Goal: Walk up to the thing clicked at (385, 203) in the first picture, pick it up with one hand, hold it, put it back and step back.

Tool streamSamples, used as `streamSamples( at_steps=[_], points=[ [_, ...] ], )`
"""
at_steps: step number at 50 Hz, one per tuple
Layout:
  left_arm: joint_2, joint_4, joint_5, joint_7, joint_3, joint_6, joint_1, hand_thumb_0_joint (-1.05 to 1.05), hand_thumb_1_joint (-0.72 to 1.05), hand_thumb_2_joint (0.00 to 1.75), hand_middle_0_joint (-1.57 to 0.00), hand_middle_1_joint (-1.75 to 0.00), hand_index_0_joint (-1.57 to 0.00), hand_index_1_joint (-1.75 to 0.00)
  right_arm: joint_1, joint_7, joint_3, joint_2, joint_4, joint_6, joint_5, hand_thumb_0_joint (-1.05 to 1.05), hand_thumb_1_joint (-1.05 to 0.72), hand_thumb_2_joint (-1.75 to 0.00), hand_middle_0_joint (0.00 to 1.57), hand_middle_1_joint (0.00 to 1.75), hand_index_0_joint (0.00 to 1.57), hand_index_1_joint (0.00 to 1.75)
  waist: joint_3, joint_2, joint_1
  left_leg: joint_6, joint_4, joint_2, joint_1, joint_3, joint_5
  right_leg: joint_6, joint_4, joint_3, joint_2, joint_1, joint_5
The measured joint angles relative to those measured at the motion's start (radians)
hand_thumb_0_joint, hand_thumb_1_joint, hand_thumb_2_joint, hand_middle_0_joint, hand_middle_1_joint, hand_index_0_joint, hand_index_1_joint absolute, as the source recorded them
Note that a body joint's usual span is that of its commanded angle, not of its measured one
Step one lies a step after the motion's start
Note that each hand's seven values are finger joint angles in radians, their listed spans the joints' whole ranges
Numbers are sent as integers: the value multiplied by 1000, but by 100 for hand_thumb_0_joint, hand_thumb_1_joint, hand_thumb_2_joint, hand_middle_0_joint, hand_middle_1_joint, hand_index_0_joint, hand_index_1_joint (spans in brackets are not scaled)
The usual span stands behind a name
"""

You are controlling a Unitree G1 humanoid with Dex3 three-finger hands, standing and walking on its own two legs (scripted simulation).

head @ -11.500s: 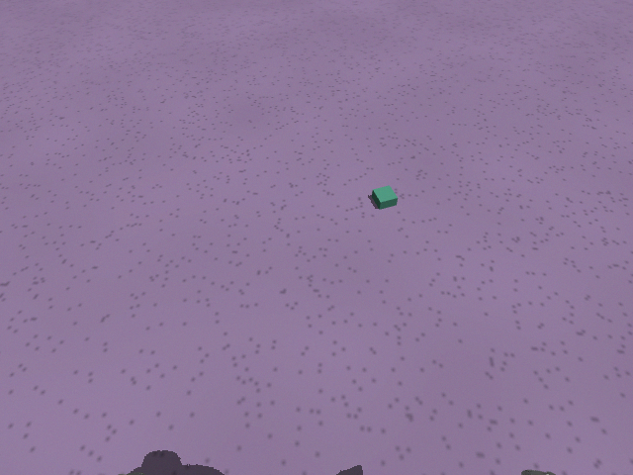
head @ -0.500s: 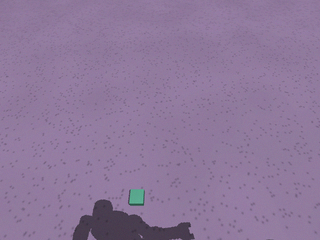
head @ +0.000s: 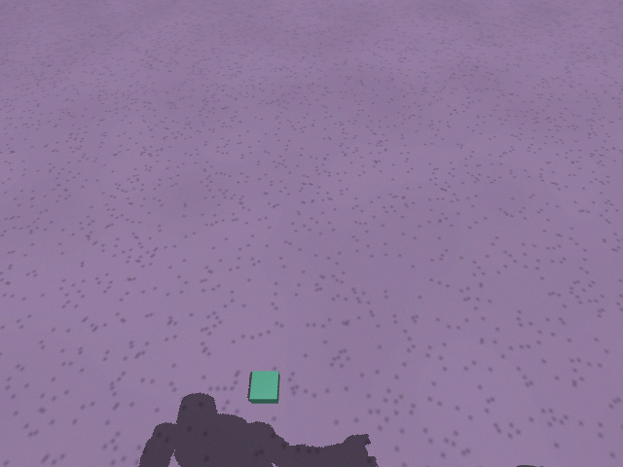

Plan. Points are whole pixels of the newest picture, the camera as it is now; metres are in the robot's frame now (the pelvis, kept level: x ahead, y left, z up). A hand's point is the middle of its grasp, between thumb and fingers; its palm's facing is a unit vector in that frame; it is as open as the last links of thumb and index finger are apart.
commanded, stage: stand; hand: left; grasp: from above
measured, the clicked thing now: (265, 387) +0.44 +0.18 -0.76
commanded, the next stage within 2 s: rise first in 0.58 s
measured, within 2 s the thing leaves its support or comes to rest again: neither
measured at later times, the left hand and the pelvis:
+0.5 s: hand out of the picture +0.06 +0.26 -0.16, palm faces -0.04 -0.94 -0.35, open 7.3 cm; pelvis +0.00 +0.00 +0.00, yaw +0 degrees
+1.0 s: hand (158, 464) +0.15 +0.25 -0.17, palm faces -0.06 -0.93 -0.37, open 10.1 cm; pelvis -0.02 +0.01 -0.03, yaw +0 degrees
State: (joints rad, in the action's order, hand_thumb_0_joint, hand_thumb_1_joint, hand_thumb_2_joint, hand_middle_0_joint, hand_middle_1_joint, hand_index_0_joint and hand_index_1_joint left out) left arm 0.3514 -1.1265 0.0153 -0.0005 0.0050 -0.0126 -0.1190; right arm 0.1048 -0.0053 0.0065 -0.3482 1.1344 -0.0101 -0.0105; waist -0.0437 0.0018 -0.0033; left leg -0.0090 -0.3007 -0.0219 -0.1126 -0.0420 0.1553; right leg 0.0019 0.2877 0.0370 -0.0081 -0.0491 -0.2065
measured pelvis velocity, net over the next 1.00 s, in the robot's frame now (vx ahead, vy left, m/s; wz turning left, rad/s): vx -0.02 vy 0.01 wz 0.00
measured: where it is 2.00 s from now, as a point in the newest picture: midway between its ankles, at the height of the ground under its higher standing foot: outside the picture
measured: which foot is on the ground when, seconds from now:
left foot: down 0.00-1.00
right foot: down 0.00-1.00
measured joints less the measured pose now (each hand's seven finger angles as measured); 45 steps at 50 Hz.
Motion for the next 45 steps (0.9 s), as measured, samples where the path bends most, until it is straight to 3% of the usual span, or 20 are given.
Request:
streamSamples(
  at_steps=[35,38,41,45],
  points=[
    [0,0,1,2,0,2,-10,1,91,90,-20,-30,-21,-31,6,-1,1,0,6,-1,0,0,-90,-90,20,30,21,30,-2,1,1,5,4,5,-3,-4,-5,-5,1,-4,-5,-6,4],
    [-19,63,-25,-12,-25,-12,14,1,87,89,-20,-34,-21,-35,57,25,2,6,-129,-18,47,0,-91,-90,20,30,21,30,-5,6,-2,10,-54,8,-74,8,12,-4,61,7,-9,-73,-18],
    [-28,37,2,2,-67,-16,113,1,78,88,-20,-44,-21,-44,76,38,-4,31,-225,-30,57,0,-93,-91,20,30,21,30,-11,5,-6,10,-131,6,-170,16,33,-1,141,14,-10,-167,-44],
    [-16,46,82,23,-129,-2,187,1,57,88,-19,-63,-21,-63,100,30,-21,77,-316,-31,40,0,-95,-91,20,30,21,30,18,-10,-13,8,-251,-2,-306,11,79,2,267,7,-7,-309,-92]
  ],
)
